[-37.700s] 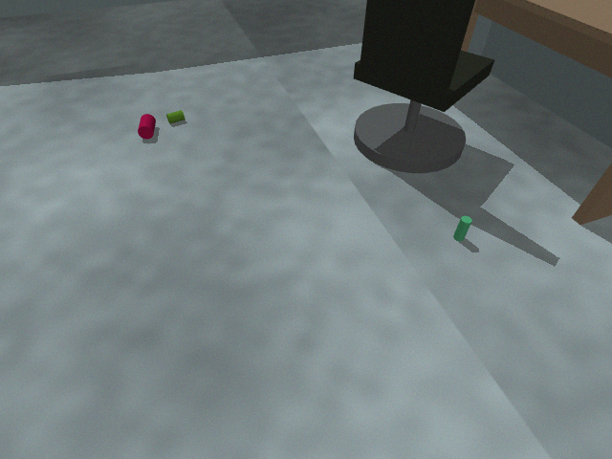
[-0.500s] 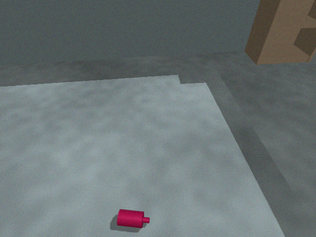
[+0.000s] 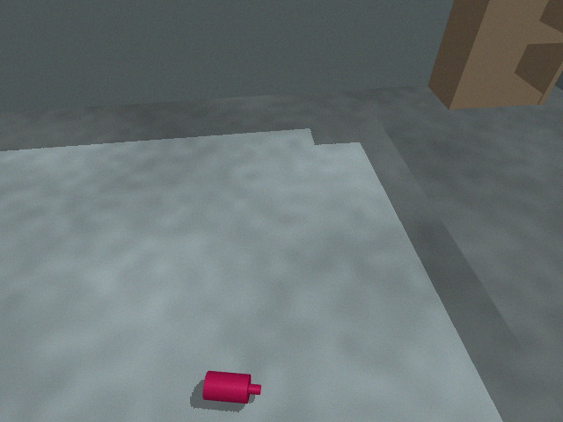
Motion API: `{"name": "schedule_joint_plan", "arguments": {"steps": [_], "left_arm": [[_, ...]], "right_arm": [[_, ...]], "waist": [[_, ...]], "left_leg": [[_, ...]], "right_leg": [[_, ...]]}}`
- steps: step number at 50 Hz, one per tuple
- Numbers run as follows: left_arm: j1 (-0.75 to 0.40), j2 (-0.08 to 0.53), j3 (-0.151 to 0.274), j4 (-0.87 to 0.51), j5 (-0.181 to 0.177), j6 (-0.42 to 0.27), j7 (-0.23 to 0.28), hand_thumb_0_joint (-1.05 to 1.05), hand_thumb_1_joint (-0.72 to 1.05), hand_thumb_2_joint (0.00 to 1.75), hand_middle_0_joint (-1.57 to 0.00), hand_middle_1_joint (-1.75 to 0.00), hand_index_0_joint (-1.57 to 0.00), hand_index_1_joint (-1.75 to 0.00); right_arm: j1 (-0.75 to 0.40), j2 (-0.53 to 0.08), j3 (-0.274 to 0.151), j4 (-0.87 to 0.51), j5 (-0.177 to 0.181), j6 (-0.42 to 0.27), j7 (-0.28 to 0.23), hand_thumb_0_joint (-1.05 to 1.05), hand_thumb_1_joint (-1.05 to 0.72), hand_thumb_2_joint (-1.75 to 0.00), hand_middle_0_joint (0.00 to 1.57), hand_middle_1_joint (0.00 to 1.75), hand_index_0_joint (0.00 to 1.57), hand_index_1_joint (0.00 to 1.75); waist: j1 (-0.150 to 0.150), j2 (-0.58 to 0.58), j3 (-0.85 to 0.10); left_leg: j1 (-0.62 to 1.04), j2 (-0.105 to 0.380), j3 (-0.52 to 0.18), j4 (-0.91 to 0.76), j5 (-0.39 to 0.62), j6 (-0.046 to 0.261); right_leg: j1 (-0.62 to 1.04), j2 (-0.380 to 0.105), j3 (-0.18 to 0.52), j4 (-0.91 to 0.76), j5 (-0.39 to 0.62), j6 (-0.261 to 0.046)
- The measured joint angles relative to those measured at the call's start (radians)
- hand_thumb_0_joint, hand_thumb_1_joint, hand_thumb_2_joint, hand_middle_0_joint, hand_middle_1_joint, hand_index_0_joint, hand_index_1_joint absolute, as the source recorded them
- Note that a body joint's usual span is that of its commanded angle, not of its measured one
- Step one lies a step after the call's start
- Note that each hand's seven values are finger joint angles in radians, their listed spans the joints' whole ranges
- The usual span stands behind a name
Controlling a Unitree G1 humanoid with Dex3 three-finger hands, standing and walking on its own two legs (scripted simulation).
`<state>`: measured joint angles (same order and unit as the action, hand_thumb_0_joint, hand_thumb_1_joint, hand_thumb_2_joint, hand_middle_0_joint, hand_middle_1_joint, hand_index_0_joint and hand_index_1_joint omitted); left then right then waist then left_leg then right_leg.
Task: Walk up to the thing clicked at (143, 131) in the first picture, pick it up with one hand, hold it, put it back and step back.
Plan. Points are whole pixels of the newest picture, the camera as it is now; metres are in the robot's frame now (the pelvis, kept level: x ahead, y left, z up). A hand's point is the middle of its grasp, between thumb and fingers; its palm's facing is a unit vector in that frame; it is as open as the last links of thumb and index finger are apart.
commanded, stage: stand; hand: left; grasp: from above
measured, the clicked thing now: (233, 387) +0.45 +0.17 -0.74
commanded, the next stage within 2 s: step back in 1.28 s
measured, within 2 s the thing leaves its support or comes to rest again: neither
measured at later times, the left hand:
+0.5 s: hand out of the picture +0.08 +0.24 -0.16, palm faces +0.02 -0.94 -0.34, open 7.4 cm
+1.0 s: hand out of the picture +0.09 +0.25 -0.16, palm faces +0.01 -0.94 -0.34, open 7.4 cm
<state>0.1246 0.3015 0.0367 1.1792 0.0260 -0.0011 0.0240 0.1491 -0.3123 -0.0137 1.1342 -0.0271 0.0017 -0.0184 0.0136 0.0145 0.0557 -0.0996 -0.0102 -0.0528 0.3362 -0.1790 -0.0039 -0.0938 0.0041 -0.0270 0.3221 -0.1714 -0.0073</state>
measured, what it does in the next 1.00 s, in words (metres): stands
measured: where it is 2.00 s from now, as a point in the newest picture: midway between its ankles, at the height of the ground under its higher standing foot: outside the picture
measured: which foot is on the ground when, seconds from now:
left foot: down 0.00-1.00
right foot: down 0.00-1.00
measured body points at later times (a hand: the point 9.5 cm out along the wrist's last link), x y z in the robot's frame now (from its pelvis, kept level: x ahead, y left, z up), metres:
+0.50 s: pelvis +0.01 +0.00 +0.00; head +0.01 -0.01 +0.45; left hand +0.08 +0.29 -0.13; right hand +0.08 -0.29 -0.14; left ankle +0.01 +0.12 -0.75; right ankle +0.01 -0.11 -0.75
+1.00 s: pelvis +0.01 +0.00 +0.00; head +0.02 +0.00 +0.45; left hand +0.09 +0.30 -0.13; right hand +0.08 -0.30 -0.14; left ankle +0.01 +0.12 -0.75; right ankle +0.01 -0.11 -0.75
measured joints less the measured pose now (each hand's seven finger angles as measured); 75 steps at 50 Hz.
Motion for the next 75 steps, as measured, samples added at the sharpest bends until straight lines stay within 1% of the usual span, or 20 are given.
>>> {"name": "schedule_joint_plan", "arguments": {"steps": [18, 64, 66, 69, 71, 73, 74, 75], "left_arm": [[-0.029, 0.007, -0.002, -0.010, -0.006, -0.003, -0.005, 0.01, 0.91, 0.90, -0.20, -0.30, -0.20, -0.30], [-0.018, 0.029, -0.012, -0.026, -0.013, -0.010, -0.014, 0.01, 0.91, 0.90, -0.20, -0.30, -0.20, -0.30], [-0.019, 0.032, -0.003, -0.046, -0.022, -0.005, -0.016, 0.01, 0.90, 0.90, -0.20, -0.30, -0.20, -0.30], [-0.030, 0.045, 0.010, -0.092, -0.030, 0.003, -0.012, 0.01, 0.90, 0.90, -0.21, -0.30, -0.20, -0.30], [-0.040, 0.055, 0.016, -0.122, -0.030, 0.010, -0.011, 0.01, 0.90, 0.90, -0.21, -0.30, -0.20, -0.30], [-0.052, 0.066, 0.019, -0.150, -0.026, 0.019, -0.009, 0.01, 0.90, 0.90, -0.21, -0.30, -0.20, -0.30], [-0.058, 0.071, 0.021, -0.165, -0.022, 0.023, -0.008, 0.01, 0.90, 0.90, -0.21, -0.30, -0.20, -0.30], [-0.062, 0.076, 0.022, -0.179, -0.017, 0.027, -0.007, 0.01, 0.90, 0.90, -0.21, -0.30, -0.20, -0.30]], "right_arm": [[-0.027, -0.009, 0.005, -0.001, 0.003, -0.007, 0.001, 0.00, -0.90, -0.89, 0.20, 0.30, 0.21, 0.30], [-0.024, -0.025, 0.014, -0.005, 0.008, -0.010, 0.011, 0.00, -0.90, -0.89, 0.20, 0.30, 0.21, 0.30], [-0.036, -0.030, 0.008, -0.017, 0.013, 0.000, 0.017, 0.00, -0.90, -0.89, 0.20, 0.30, 0.21, 0.30], [-0.060, -0.045, -0.005, -0.054, 0.022, 0.013, 0.021, 0.00, -0.90, -0.89, 0.20, 0.30, 0.21, 0.30], [-0.070, -0.058, -0.014, -0.080, 0.025, 0.022, 0.023, 0.00, -0.90, -0.89, 0.20, 0.30, 0.21, 0.30], [-0.076, -0.071, -0.023, -0.103, 0.025, 0.033, 0.024, 0.00, -0.90, -0.89, 0.20, 0.30, 0.21, 0.30], [-0.077, -0.076, -0.028, -0.115, 0.024, 0.038, 0.026, 0.00, -0.90, -0.89, 0.20, 0.30, 0.21, 0.30], [-0.074, -0.080, -0.033, -0.126, 0.022, 0.043, 0.027, 0.00, -0.90, -0.89, 0.20, 0.30, 0.21, 0.30]], "waist": [[-0.004, 0.000, -0.008], [-0.009, -0.007, -0.008], [-0.011, -0.005, 0.001], [-0.016, -0.002, 0.040], [-0.017, 0.001, 0.061], [-0.017, -0.001, 0.081], [-0.016, -0.005, 0.090], [-0.015, -0.013, 0.097]], "left_leg": [[0.011, 0.003, 0.004, -0.019, 0.000, -0.002], [0.019, 0.005, 0.007, -0.034, -0.005, -0.002], [-0.009, 0.006, 0.008, 0.003, -0.018, 0.000], [-0.067, 0.007, 0.009, 0.083, -0.043, 0.004], [-0.109, 0.006, 0.008, 0.140, -0.058, 0.010], [-0.159, -0.002, 0.007, 0.221, -0.065, 0.023], [-0.184, -0.011, 0.006, 0.278, -0.092, 0.029], [-0.205, -0.024, 0.004, 0.343, -0.152, 0.035]], "right_leg": [[0.008, 0.003, 0.004, -0.016, 0.000, -0.002], [0.014, 0.004, 0.008, -0.030, -0.004, -0.002], [-0.010, 0.006, 0.008, -0.002, -0.012, -0.003], [-0.062, 0.008, 0.008, 0.063, -0.030, -0.006], [-0.096, 0.008, 0.007, 0.107, -0.041, -0.007], [-0.127, 0.003, 0.007, 0.149, -0.051, -0.006], [-0.141, -0.002, 0.009, 0.170, -0.056, -0.004], [-0.156, -0.010, 0.015, 0.191, -0.062, -0.002]]}}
